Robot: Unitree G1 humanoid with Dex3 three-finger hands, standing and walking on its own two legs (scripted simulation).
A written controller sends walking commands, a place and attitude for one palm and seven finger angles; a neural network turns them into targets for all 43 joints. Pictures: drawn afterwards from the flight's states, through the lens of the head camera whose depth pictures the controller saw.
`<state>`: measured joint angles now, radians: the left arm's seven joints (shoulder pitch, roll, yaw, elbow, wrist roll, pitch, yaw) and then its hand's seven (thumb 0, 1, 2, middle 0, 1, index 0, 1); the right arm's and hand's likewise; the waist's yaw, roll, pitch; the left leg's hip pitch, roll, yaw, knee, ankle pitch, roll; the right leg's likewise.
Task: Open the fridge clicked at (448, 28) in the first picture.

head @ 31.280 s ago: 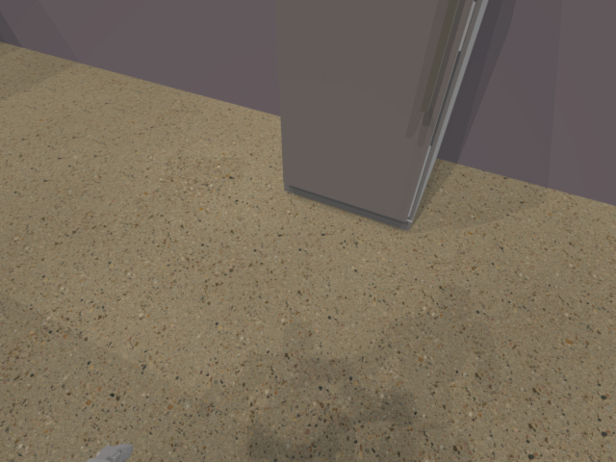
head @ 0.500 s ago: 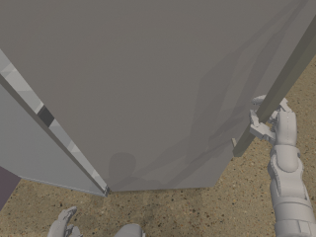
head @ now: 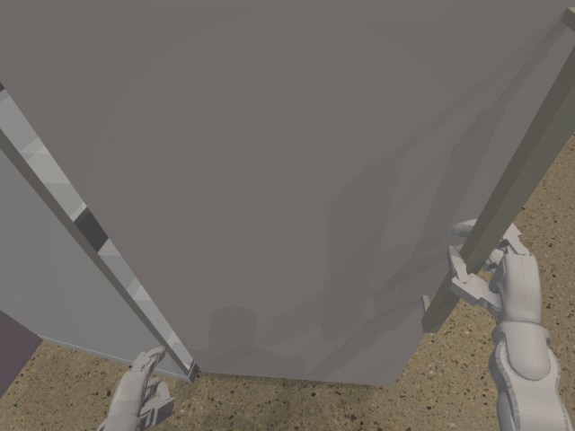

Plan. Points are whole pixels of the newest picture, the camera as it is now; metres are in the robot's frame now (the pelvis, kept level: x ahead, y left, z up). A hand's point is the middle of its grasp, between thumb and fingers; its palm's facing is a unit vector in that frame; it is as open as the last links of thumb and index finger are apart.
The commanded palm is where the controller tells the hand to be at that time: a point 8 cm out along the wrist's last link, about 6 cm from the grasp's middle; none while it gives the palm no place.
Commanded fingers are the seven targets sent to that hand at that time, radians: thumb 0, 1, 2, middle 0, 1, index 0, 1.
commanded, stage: stop walking and hold the door back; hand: right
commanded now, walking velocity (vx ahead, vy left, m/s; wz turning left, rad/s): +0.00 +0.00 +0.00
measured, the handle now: (476, 228) +0.36 -0.20 +0.12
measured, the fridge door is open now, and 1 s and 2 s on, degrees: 80 77 77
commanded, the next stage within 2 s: loosen the grip on the handle in 0.42 s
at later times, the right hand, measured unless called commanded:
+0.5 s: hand (458, 274) +0.31 -0.18 +0.08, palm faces +0.16 +0.96 -0.21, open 5.7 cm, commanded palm +0.28 -0.24 +0.09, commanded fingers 0.00 -0.90 -0.90 0.45 1.40 0.45 1.40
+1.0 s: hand (463, 259) +0.34 -0.20 +0.08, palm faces +0.21 +0.95 -0.23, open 13.4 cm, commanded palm +0.30 -0.24 +0.10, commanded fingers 0.00 0.55 -0.20 0.25 1.15 0.25 1.15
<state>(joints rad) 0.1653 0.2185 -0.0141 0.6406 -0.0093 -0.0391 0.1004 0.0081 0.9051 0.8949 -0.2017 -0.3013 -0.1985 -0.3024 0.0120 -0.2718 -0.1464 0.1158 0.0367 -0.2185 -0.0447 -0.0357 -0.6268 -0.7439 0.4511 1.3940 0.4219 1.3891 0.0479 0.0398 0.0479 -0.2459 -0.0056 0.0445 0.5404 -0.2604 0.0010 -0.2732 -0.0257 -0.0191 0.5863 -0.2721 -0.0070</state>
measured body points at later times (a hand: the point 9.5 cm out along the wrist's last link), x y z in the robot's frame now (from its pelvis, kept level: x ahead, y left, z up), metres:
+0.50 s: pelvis -0.02 +0.00 +0.01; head +0.00 +0.01 +0.46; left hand +0.12 +0.24 -0.10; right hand +0.30 -0.24 +0.10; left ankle +0.01 +0.12 -0.73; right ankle +0.02 -0.11 -0.73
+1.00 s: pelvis +0.03 +0.02 -0.01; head +0.04 +0.02 +0.44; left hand +0.18 +0.27 -0.10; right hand +0.32 -0.25 +0.10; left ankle +0.01 +0.12 -0.73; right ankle +0.02 -0.11 -0.73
